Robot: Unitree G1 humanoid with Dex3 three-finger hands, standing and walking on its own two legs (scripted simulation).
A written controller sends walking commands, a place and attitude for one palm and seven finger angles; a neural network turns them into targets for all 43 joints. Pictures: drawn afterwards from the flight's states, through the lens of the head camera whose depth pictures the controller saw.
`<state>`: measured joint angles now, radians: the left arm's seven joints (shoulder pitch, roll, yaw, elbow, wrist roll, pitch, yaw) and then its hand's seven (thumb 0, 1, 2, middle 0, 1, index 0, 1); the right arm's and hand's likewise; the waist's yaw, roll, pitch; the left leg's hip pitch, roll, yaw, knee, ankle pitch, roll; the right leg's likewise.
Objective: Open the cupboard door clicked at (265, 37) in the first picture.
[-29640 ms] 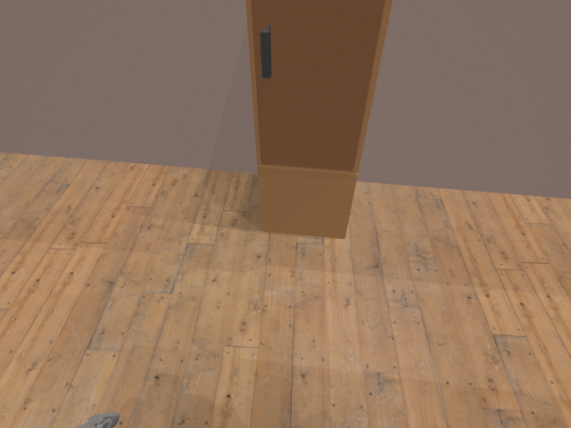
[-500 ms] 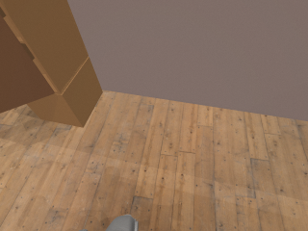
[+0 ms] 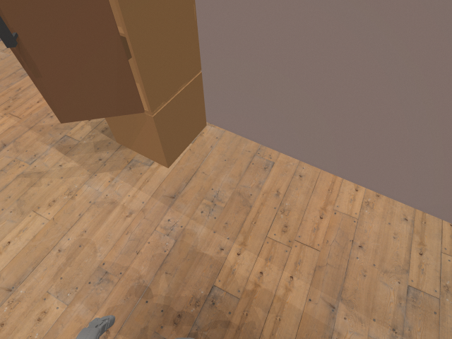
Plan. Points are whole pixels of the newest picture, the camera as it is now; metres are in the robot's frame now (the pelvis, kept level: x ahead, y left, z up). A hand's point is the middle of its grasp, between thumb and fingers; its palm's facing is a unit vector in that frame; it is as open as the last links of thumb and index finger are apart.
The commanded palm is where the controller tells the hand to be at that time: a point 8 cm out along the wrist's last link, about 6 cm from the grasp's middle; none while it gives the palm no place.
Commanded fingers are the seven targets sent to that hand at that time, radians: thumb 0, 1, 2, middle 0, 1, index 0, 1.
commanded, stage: turn to face it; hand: left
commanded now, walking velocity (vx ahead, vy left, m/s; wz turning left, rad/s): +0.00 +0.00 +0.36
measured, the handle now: (1, 21) +0.89 +0.71 +0.09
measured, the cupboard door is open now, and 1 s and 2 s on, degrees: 41 41 41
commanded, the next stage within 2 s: take the last steps up to it in 0.22 s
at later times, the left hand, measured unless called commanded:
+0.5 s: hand out of the picture -0.01 +0.21 -0.18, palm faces +0.25 -0.95 -0.20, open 7.3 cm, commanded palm none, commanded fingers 0.00 0.90 0.90 -0.20 -0.30 -0.20 -0.30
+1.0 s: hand out of the picture +0.11 +0.22 -0.15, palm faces +0.37 -0.90 -0.23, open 7.2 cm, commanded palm none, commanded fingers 0.00 0.90 0.90 -0.20 -0.30 -0.20 -0.30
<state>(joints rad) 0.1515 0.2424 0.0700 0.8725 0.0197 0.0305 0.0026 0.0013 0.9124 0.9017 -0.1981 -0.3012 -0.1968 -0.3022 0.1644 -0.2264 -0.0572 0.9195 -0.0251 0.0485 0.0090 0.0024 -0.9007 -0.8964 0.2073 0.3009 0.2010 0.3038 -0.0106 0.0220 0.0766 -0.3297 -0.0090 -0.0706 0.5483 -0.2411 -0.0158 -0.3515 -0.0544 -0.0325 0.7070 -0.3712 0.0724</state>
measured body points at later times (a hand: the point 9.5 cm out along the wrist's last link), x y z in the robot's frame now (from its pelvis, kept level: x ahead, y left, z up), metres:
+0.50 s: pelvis +0.02 +0.02 +0.00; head +0.05 +0.05 +0.45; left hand -0.02 +0.26 -0.16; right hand +0.17 -0.20 -0.13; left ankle +0.00 +0.11 -0.73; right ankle +0.00 -0.12 -0.67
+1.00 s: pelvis +0.14 +0.04 +0.01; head +0.17 +0.02 +0.46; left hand +0.09 +0.26 -0.13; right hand +0.23 -0.20 -0.15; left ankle +0.10 +0.19 -0.65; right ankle +0.13 -0.08 -0.73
